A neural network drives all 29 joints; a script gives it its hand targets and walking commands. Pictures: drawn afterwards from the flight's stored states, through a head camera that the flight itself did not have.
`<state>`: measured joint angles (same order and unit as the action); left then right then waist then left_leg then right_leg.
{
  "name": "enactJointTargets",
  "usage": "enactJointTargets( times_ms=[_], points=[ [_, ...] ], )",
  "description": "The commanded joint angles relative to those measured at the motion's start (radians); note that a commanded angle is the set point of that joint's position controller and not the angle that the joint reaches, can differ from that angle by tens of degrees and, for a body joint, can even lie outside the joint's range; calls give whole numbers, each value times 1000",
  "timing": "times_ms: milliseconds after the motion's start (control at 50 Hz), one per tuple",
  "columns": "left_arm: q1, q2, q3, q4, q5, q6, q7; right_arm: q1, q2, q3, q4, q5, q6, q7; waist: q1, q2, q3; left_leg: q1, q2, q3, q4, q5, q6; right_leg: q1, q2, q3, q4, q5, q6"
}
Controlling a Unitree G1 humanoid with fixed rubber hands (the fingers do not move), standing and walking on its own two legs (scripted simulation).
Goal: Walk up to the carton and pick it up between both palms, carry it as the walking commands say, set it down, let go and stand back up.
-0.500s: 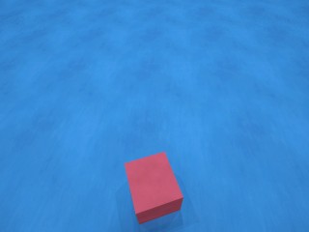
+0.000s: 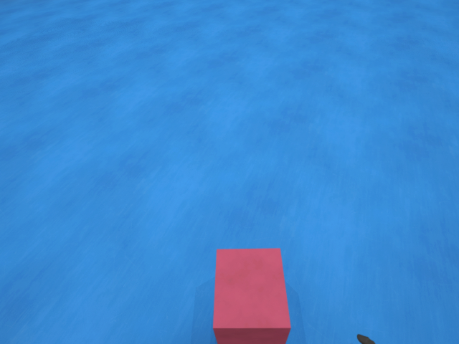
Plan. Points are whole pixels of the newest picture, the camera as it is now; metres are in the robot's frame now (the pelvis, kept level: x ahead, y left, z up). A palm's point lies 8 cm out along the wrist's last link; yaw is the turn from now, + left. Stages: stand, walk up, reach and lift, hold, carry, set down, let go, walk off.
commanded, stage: walk up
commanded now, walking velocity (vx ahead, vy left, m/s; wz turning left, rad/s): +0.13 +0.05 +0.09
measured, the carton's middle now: (249, 295) +0.46 +0.02 -0.66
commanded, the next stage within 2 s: none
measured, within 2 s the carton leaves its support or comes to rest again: neither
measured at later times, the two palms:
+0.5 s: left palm out of the picture +0.10 +0.29 -0.14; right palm out of the picture +0.08 -0.19 -0.16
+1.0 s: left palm out of the picture +0.01 +0.33 -0.15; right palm out of the picture +0.06 -0.14 -0.13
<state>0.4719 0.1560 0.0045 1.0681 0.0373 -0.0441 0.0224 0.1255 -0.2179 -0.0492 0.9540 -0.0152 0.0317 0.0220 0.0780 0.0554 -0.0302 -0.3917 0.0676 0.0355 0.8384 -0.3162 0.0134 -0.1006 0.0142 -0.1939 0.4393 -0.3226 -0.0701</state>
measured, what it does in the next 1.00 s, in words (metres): steps on the spot: left foot, then right foot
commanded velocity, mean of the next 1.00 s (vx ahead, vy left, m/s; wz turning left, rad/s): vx -0.06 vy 0.06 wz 0.04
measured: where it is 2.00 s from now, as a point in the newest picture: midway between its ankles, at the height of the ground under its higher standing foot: outside the picture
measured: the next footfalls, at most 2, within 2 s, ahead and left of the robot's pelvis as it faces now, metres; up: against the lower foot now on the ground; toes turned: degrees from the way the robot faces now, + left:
left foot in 0.22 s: +0.08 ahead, +0.14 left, +0.00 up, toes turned +5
right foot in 0.54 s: +0.01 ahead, -0.09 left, +0.00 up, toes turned +8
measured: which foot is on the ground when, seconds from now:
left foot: up 0.00-0.20, down 0.22-0.54, up 0.56-0.80, down 0.82-1.00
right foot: down 0.00-0.26, up 0.28-0.52, down 0.54-1.00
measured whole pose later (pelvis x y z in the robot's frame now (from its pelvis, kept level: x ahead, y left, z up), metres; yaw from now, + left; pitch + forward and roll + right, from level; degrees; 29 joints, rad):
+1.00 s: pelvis -0.03 +0.08 -0.01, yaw +0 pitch -3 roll +2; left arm 0.25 0.24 0.04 0.95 0.01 0.05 0.00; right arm 0.18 -0.14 0.00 0.93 -0.01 0.03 -0.02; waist 0.02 -0.08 0.03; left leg -0.18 0.04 0.05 0.56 -0.32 -0.04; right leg -0.26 -0.04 -0.01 0.66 -0.38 0.00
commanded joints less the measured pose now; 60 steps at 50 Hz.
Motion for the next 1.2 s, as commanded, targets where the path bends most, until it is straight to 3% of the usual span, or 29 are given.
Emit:
enactJointTargets(
  times_ms=[0,60,120,160,200,220,240,280,340,400,420,460,480,500,520,560,640,700,740,760,780,800,820,900,960,1000,1020,1080,1180],
  points=[
    [46,163,25,-19,-8,-31,12,-13,-22,2,-32,6,3,-22,-39,-178,155,4,-26,11,-222,-33,-3,-37,-411,347,-119,869,-35],
    [81,220,56,-19,-12,-9,31,-75,-59,-15,-72,25,27,-28,-27,-174,130,-73,-26,-25,-155,-51,-23,58,-463,420,-52,1194,-29],
    [18,173,58,-29,-18,15,31,-72,-14,6,-74,39,21,-28,-41,-243,59,27,-24,-22,-245,-7,-1,60,-398,310,0,1148,-37],
    [-39,126,49,-52,-35,23,23,24,-26,1,-41,27,3,-33,-107,-202,-28,283,-19,29,-461,235,32,-54,-259,162,124,923,15],
    [-2,47,32,-80,-51,23,23,113,-119,-27,-8,9,-9,-48,-105,68,-151,514,247,-207,-388,976,162,-272,-114,76,352,135,91],
    [-17,26,35,-71,-45,39,22,124,-114,-24,-5,10,-19,-61,-98,77,-130,474,359,-264,-408,1152,231,-297,-78,107,445,-255,89],
    [-24,37,42,-68,-39,58,25,92,-83,-16,-5,19,-27,-68,-97,21,-106,422,369,-227,-405,1140,255,-290,-92,152,505,-302,89],
    [-94,70,38,-109,-29,69,26,39,-102,-31,-25,25,-21,-86,-63,112,10,338,303,-178,-378,1353,235,-334,-90,166,552,-323,94],
    [-96,67,32,-114,-26,80,33,14,-83,-28,-47,11,-14,-86,-58,66,3,268,236,-143,-398,1109,214,-274,-89,160,483,-236,83],
    [-109,102,43,-138,-31,87,32,14,-116,-42,-67,17,0,-83,-29,83,-31,252,237,-106,-358,1089,217,-237,-77,149,436,-181,89],
    [-98,104,40,-145,-28,80,38,-1,-127,-53,-67,21,13,-76,-9,148,-58,246,186,-69,-323,1000,189,-201,-105,145,354,-112,75],
    [-113,142,55,-140,-25,73,39,-11,-131,-52,-84,29,19,-67,31,49,-90,145,122,-38,-208,766,115,-50,-146,145,133,215,41],
    [-75,218,78,-148,-15,66,44,3,-84,-39,-118,34,16,-63,64,-128,-148,25,9,20,-21,408,48,61,-328,349,9,509,-38],
    [-77,303,99,-157,-5,75,49,8,-51,-27,-154,20,30,-56,72,-364,-127,-153,-98,53,251,-331,-20,83,-599,608,-86,786,-180],
    [-98,315,97,-154,-7,85,49,-13,-87,-48,-153,9,55,-53,56,-261,-89,-213,-49,-68,430,-367,-39,38,-629,593,-54,892,-232],
    [-203,262,89,-190,-3,85,52,-20,-115,-75,-159,1,64,-37,17,-185,-46,-225,-18,-121,520,-271,-50,-4,-555,422,-26,769,-196],
    [-337,224,84,-210,13,81,42,14,-68,-31,-149,6,61,-4,-40,-382,0,-70,-24,-16,226,-136,-54,-194,-361,242,-99,210,-97],
    [-331,209,76,-186,12,78,12,51,-31,8,-125,22,37,-1,-61,-420,13,124,-54,49,-110,-115,-51,-219,-254,220,-110,124,-72],
    [-320,192,72,-181,-4,81,-3,141,-58,4,-80,22,17,-12,-116,-290,3,284,-56,58,-387,59,-32,-252,-215,225,9,90,-30],
    [-291,146,59,-195,-10,79,-4,181,-119,-10,-46,13,4,-18,-116,-111,-7,327,54,-77,-444,127,-7,-276,-162,166,117,14,12],
    [-292,105,50,-231,-21,76,-7,177,-217,-25,-64,-1,-4,-25,-101,182,8,252,263,-342,-564,291,45,-310,-48,94,235,-162,61],
    [-310,123,54,-238,-25,88,-6,141,-233,-30,-73,-8,-8,-30,-110,228,64,154,336,-428,-651,239,115,-317,-47,166,321,-234,68],
    [-302,141,58,-235,-24,97,-13,114,-217,-30,-72,-5,-11,-35,-82,157,90,110,315,-368,-648,197,113,-289,-54,188,383,-203,72],
    [-225,143,46,-175,-23,84,-23,-25,-123,6,-94,8,-19,-54,-69,212,104,169,136,-137,-551,252,76,-194,-54,198,214,-73,64],
    [-155,126,48,-149,-22,66,-15,-2,-109,2,-82,17,-5,-52,-50,182,114,166,97,-107,-484,159,49,-78,-67,203,-30,190,50],
    [-187,154,50,-149,-12,56,-12,44,-72,9,-68,14,-1,-48,-86,44,121,149,7,-54,-443,52,21,-73,-147,351,-103,221,4],
    [-211,172,47,-142,-4,60,-14,59,-56,13,-49,15,5,-50,-91,-30,149,196,-15,-34,-455,15,3,-170,-174,413,-154,58,-11],
    [-214,148,43,-142,-5,60,-7,85,-74,15,-19,21,2,-46,-100,-147,190,251,5,-58,-472,76,-6,-235,-122,369,-193,-40,21],
    [-175,112,48,-120,-10,48,-4,130,-57,9,15,12,-16,-47,-95,-141,139,237,31,-64,-519,87,-3,-160,-110,336,-178,7,37]
  ],
)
